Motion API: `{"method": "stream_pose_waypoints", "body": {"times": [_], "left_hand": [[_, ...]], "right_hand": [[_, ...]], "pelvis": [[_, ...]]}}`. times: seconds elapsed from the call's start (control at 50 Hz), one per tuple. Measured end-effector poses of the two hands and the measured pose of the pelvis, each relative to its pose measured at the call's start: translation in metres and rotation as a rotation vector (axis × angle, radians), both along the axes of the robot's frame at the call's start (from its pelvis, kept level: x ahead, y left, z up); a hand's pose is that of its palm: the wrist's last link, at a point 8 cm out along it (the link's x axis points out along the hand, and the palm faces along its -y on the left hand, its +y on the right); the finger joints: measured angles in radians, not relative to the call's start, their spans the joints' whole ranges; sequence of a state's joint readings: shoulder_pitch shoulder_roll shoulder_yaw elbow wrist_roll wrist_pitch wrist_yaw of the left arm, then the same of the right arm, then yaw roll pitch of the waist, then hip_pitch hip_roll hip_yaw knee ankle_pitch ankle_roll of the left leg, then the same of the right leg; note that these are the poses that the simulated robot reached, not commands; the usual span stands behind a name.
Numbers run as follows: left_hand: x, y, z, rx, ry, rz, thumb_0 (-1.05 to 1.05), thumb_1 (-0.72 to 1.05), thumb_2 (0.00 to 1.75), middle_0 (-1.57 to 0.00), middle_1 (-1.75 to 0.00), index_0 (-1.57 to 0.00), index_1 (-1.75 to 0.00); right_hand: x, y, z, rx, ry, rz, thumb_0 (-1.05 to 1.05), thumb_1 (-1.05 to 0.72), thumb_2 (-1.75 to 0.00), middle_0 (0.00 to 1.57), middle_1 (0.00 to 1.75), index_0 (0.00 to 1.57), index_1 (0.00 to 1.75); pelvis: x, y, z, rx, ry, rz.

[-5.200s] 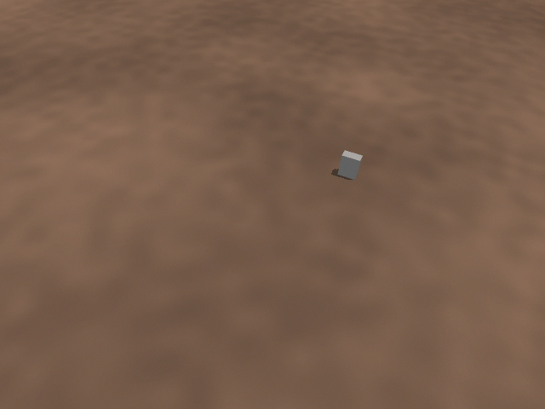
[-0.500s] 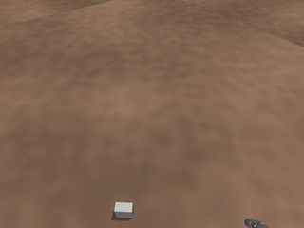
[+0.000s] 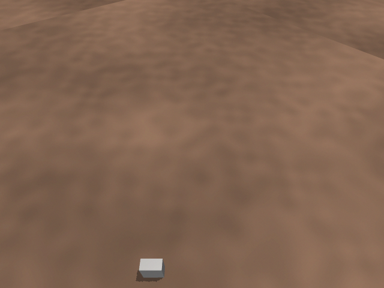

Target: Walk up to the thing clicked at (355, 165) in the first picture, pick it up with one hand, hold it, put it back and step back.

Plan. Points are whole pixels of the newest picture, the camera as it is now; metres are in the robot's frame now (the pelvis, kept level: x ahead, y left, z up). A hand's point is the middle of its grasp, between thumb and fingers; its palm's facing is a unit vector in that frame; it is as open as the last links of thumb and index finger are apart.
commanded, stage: walk up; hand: left
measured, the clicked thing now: (152, 268) +0.34 +0.18 -0.72
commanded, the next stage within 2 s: stand in 0.34 s
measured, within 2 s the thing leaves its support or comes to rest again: neither
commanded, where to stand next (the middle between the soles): +0.01 -0.01 m, yaw +0 degrees
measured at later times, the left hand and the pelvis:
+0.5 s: hand out of the picture +0.09 +0.25 -0.15, palm faces -0.02 -0.94 -0.34, open 7.4 cm; pelvis +0.00 +0.00 +0.00, yaw +0 degrees
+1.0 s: hand out of the picture +0.07 +0.24 -0.15, palm faces -0.03 -0.94 -0.35, open 7.4 cm; pelvis -0.01 -0.01 +0.00, yaw +0 degrees
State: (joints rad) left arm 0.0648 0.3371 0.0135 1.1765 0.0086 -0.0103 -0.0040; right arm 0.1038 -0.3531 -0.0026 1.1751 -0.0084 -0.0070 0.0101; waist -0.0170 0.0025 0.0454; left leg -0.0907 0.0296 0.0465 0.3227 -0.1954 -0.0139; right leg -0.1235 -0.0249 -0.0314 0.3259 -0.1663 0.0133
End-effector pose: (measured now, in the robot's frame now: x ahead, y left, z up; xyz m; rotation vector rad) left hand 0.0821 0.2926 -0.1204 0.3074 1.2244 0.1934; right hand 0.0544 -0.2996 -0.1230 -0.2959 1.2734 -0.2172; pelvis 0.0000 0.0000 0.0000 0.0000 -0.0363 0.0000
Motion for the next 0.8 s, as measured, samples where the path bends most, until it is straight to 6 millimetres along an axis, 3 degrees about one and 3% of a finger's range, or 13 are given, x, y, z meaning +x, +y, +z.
{"method": "stream_pose_waypoints", "body": {"times": [0.22,0.46,0.8], "left_hand": [[0.008,0.001,0.002,0.002,-0.021,-0.005,0.01,0.90,0.90,-0.20,-0.30,-0.20,-0.30],[0.002,0.002,0.002,0.008,-0.010,-0.003,0.01,0.90,0.90,-0.20,-0.30,-0.20,-0.30],[-0.013,-0.002,0.004,0.016,-0.002,-0.005,0.01,0.90,0.90,-0.20,-0.30,-0.20,-0.30]], "right_hand": [[0.012,0.003,0.002,0.004,-0.040,0.010,0.00,-0.90,-0.90,0.20,0.30,0.20,0.30],[0.022,0.003,0.003,0.003,-0.053,0.024,0.00,-0.90,-0.90,0.20,0.30,0.20,0.30],[0.015,-0.003,0.003,0.007,-0.047,0.031,0.00,-0.90,-0.90,0.20,0.30,0.20,0.30]], "pelvis": [[0.001,0.001,0.000,0.001,-0.001,-0.003],[0.002,0.000,0.000,0.004,-0.001,-0.001],[-0.004,-0.007,0.001,0.005,-0.006,0.005]]}}
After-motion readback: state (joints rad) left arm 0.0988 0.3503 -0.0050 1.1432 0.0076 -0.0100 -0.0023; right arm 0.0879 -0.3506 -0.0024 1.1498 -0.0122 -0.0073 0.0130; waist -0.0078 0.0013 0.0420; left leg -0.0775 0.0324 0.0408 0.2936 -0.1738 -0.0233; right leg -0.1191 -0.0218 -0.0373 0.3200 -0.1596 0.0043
